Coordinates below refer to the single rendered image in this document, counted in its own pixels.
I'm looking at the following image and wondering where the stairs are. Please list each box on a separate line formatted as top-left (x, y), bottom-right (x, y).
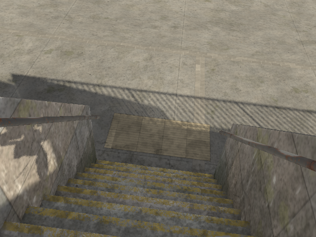
top-left (0, 159), bottom-right (258, 237)

